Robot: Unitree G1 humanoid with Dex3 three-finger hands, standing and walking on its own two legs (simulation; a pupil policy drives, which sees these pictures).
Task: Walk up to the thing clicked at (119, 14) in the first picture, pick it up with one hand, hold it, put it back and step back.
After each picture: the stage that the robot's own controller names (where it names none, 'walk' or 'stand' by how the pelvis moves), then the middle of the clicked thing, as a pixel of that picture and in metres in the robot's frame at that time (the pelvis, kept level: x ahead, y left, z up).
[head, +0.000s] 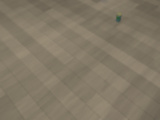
stand; (118, 17) +1.87 -0.51 -0.72
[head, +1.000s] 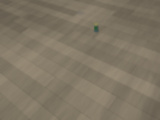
walk; (96, 27) +1.79 -0.04 -0.69
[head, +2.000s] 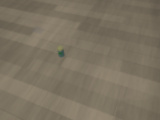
walk; (60, 51) +1.19 +0.31 -0.72
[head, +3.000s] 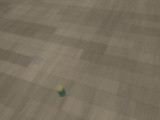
walk; (60, 90) +0.77 +0.30 -0.72
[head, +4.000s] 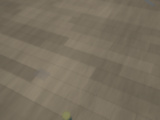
walk; (67, 118) +0.51 +0.21 -0.72
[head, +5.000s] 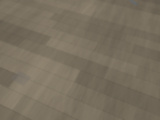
stand; out of the picture +0.39 +0.23 -0.70
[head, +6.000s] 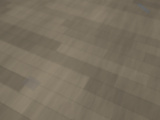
stand; out of the picture +0.38 +0.19 -0.72
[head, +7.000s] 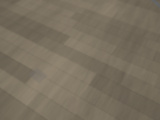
stand; out of the picture +0.38 +0.16 -0.72
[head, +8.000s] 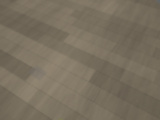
stand; out of the picture +0.40 +0.18 -0.72
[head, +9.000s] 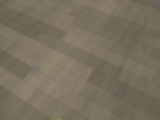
stand; out of the picture +0.40 +0.18 -0.71
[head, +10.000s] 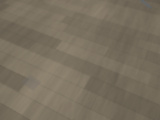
stand; out of the picture +0.34 +0.18 -0.72
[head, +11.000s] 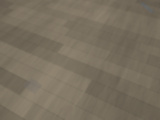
stand; out of the picture +0.34 +0.19 -0.73
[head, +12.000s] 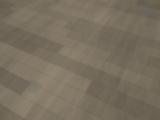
stand; out of the picture +0.35 +0.19 -0.73
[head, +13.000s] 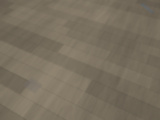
stand; out of the picture +0.35 +0.19 -0.73
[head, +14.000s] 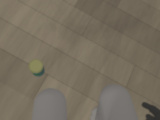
go down; (37, 68) +0.43 +0.19 -0.39
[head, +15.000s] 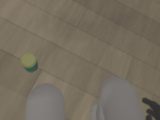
go down; (29, 62) +0.45 +0.19 -0.32
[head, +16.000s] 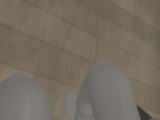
close in; out of the picture +0.44 +0.23 -0.23
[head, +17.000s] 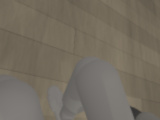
close; out of the picture +0.44 +0.25 -0.23
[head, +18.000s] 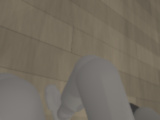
lift; out of the picture +0.42 +0.24 -0.23
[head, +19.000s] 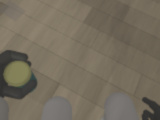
lift; (22, 78) +0.34 +0.20 -0.03
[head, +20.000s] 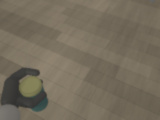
hold; (34, 94) +0.31 +0.17 +0.01
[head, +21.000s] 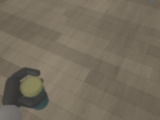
hold; (35, 94) +0.32 +0.17 +0.00
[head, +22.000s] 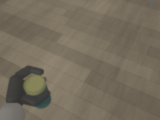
hold; (38, 92) +0.32 +0.16 +0.01
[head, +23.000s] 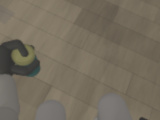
crouch; (27, 61) +0.42 +0.17 -0.08
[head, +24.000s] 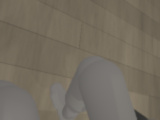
lower; out of the picture +0.44 +0.24 -0.24
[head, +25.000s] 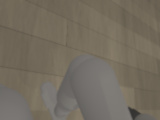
lower; out of the picture +0.45 +0.27 -0.24
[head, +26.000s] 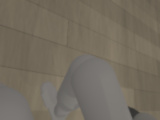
lower; out of the picture +0.45 +0.26 -0.24
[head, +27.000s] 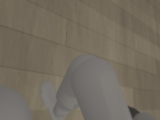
lower; out of the picture +0.46 +0.26 -0.24
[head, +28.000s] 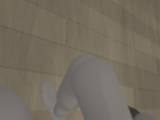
loosen; out of the picture +0.46 +0.26 -0.24
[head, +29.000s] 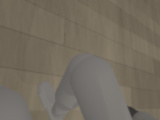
open; out of the picture +0.45 +0.24 -0.24
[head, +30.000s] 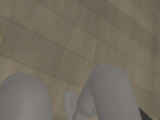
stand; out of the picture +0.45 +0.22 -0.26
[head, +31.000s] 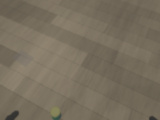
stand; (55, 113) +0.40 +0.15 -0.61
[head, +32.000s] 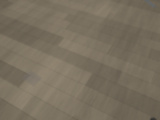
stand; out of the picture +0.38 +0.16 -0.67
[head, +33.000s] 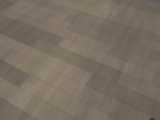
stand; out of the picture +0.39 +0.16 -0.67
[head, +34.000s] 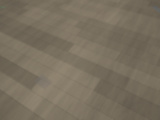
stand; out of the picture +0.40 +0.15 -0.72
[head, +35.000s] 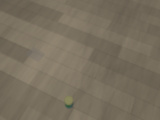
walk; (68, 102) +0.47 +0.08 -0.70
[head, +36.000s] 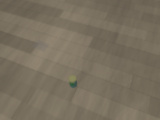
walk; (72, 81) +0.70 +0.13 -0.70
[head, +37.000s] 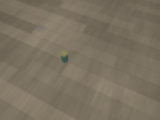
stand; (64, 56) +1.02 +0.17 -0.70
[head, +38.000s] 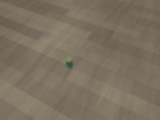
stand; (69, 62) +1.04 +0.16 -0.71
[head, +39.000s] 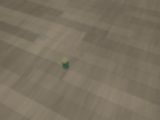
stand; (65, 63) +1.06 +0.18 -0.72
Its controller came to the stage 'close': yes
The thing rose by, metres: 0.72
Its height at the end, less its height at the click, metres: +0.00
